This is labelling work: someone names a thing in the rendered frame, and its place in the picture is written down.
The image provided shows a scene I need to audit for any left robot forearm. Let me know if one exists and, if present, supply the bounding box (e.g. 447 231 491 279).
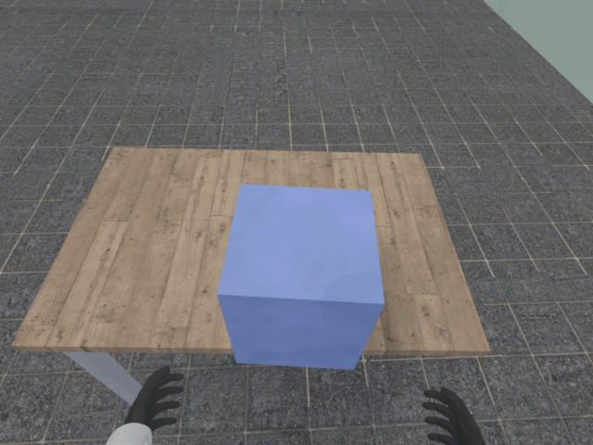
106 423 152 445

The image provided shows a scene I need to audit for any right robot hand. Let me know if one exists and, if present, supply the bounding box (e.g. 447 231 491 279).
423 387 486 445

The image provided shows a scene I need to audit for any table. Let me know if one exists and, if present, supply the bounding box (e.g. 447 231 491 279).
10 147 491 405

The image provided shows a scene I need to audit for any carton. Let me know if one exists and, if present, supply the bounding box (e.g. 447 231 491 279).
217 184 385 370

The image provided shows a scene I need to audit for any left robot hand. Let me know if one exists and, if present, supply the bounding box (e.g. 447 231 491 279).
124 366 183 432

